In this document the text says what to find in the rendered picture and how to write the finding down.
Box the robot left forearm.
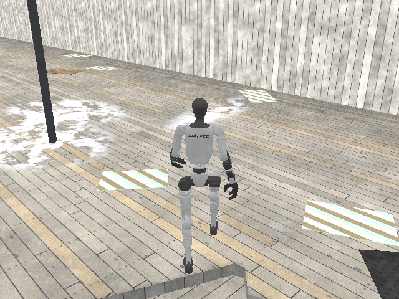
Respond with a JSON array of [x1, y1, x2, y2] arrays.
[[170, 149, 178, 163]]

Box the left robot upper arm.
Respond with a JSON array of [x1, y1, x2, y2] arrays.
[[171, 125, 187, 158]]

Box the robot left shin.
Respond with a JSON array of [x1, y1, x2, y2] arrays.
[[182, 219, 192, 264]]

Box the robot right hand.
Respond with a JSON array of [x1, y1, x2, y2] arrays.
[[224, 182, 238, 200]]

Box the robot left hand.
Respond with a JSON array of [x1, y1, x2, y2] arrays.
[[171, 157, 186, 168]]

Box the right robot upper arm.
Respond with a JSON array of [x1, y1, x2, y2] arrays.
[[212, 125, 228, 161]]

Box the robot right forearm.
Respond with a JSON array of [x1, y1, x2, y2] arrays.
[[222, 152, 236, 184]]

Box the right robot thigh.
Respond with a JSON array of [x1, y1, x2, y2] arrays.
[[208, 172, 221, 202]]

